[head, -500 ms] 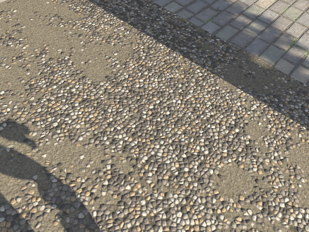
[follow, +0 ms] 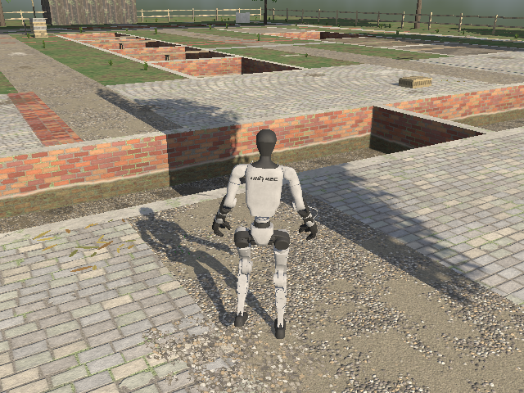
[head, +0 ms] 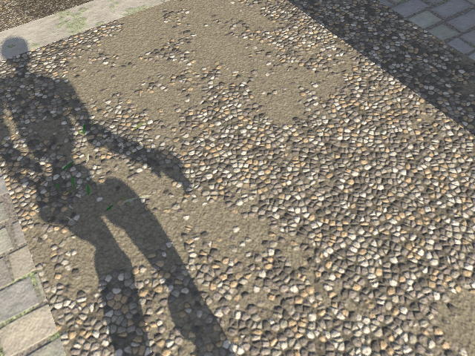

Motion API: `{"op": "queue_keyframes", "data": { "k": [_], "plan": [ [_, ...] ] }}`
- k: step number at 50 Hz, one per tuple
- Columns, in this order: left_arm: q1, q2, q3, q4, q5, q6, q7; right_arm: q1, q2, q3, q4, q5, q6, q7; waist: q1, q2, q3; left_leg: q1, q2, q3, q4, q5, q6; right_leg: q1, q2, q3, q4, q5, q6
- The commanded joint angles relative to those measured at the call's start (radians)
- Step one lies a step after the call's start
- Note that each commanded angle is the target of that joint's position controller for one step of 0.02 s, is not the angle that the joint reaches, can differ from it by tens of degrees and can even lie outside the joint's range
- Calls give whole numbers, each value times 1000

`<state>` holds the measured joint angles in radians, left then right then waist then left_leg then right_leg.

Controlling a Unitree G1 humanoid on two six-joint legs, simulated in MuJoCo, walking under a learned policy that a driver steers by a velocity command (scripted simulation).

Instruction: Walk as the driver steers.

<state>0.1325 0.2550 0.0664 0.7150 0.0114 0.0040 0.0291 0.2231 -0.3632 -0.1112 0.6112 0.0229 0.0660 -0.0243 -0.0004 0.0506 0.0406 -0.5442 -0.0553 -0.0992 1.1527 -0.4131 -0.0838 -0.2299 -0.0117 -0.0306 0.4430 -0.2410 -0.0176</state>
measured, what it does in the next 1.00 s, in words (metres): walks ahead, turning left: left foot, then right foot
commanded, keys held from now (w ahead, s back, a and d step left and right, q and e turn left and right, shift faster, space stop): q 0.22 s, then w+q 0.64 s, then w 0.14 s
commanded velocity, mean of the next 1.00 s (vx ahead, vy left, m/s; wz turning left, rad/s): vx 0.28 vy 0.00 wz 0.58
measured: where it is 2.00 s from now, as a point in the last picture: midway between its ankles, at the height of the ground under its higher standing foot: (133, 253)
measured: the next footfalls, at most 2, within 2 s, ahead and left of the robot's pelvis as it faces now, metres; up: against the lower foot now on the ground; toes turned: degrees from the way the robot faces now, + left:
left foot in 0.24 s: +0.03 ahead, +0.16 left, +0.00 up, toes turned +10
right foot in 0.72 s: +0.28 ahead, +0.00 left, +0.00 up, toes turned +29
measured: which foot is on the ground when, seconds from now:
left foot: up 0.00-0.22, down 0.24-0.72, up 0.74-1.00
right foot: down 0.00-0.24, up 0.26-0.70, down 0.72-1.00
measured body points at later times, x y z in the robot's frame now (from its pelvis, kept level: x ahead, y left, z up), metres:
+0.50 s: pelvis +0.03 +0.07 +0.01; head +0.05 +0.11 +0.46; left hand +0.12 +0.39 -0.10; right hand +0.20 -0.18 -0.07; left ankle -0.01 +0.15 -0.74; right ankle +0.15 -0.08 -0.68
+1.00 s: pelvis +0.25 +0.11 +0.00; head +0.27 +0.11 +0.45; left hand +0.12 +0.36 -0.11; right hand +0.53 -0.02 -0.09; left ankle +0.24 +0.29 -0.67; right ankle +0.24 -0.02 -0.74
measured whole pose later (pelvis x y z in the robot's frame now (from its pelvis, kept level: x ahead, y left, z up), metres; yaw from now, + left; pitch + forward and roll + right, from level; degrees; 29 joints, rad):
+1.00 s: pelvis +0.25 +0.11 +0.00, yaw +33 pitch +2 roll -1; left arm 0.36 0.26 0.06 0.83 0.00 -0.09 -0.01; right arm 0.22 -0.31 -0.06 0.63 0.02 -0.03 0.00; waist 0.07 0.06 0.01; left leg -0.68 0.06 -0.10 1.00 -0.18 -0.01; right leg -0.05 0.03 -0.09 0.28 -0.26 -0.03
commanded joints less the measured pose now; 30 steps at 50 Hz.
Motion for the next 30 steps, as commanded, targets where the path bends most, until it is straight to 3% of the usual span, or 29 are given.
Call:
{"op": "queue_keyframes", "data": {
  "k": [1,4,8,10,11,12,13,14,15,16,17,19,21,25,30],
  "plan": [
    [-4,164,39,-62,3,2,15,-77,-37,-3,-106,2,-14,4,41,-212,-80,-117,56,40,-79,22,-29,205,-250,153,-123,394,-211],
    [-11,207,53,-61,-3,10,6,-91,-18,12,-123,-7,-16,17,50,-224,-102,-8,91,85,-237,10,-19,188,-276,106,-119,410,-213],
    [-16,235,63,-52,-25,8,-10,-62,-38,5,-123,-2,-10,31,36,-241,-104,127,83,141,-422,39,22,150,-300,67,-90,410,-192],
    [-33,236,63,-46,-45,4,-13,-13,-37,-2,-110,-2,-6,38,-5,-226,-106,231,64,168,-603,154,68,125,-295,35,-21,373,-147],
    [-10,210,57,-33,-50,1,-14,28,-51,-13,-94,-4,-6,34,-22,-193,-116,336,40,166,-706,241,101,73,-267,-5,55,307,-97],
    [46,161,45,-15,-31,-2,-20,86,-101,-33,-82,-2,-9,24,-28,-46,-148,513,96,47,-759,386,149,-78,-205,-87,224,89,-20],
    [27,76,11,-68,34,-5,-29,132,-220,-54,-99,3,-17,7,-4,279,-157,671,361,-342,-747,578,287,-407,-61,-136,562,-444,73],
    [-67,133,28,-102,6,-20,-24,178,-201,-46,-100,-26,-51,25,-95,212,-211,605,439,-526,-848,247,443,-523,-5,50,708,-439,66],
    [-115,178,42,-112,-26,-29,-26,161,-156,-30,-86,-26,-76,34,-89,132,-139,575,390,-485,-907,-38,409,-567,-38,90,734,-341,39],
    [-119,196,52,-108,-34,-36,-29,120,-120,-18,-75,-13,-88,32,-65,106,-71,523,351,-441,-935,-197,359,-582,-59,95,698,-239,16],
    [-105,198,56,-88,-24,-41,-28,84,-98,-5,-80,-7,-91,25,-47,93,-39,490,319,-405,-949,-207,329,-569,-72,98,660,-166,16],
    [-80,183,54,-74,-10,-57,-35,52,-87,7,-88,-17,-94,11,-18,108,-30,440,263,-342,-979,-131,308,-499,-54,86,598,-33,30],
    [-72,165,50,-55,-10,-74,-39,67,-85,9,-80,-26,-106,3,-17,84,-41,450,241,-298,-980,-18,303,-474,-35,78,510,60,42],
    [-126,134,35,-58,-14,-88,-44,109,-108,1,-47,-12,-114,-3,-40,94,-20,415,212,-256,-965,64,295,-400,-1,84,275,139,71],
    [-190,136,24,-84,-28,-107,-60,144,-125,-5,-13,4,-106,2,-66,85,4,360,217,-313,-917,48,304,-297,22,100,118,119,73]
  ]
}}
Keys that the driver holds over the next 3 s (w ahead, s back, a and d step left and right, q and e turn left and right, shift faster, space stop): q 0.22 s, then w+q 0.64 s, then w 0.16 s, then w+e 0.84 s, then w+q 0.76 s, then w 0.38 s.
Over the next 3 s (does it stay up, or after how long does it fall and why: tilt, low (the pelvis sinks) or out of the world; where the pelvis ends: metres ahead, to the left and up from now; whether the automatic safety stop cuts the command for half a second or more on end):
stays up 1.31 0.54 0.01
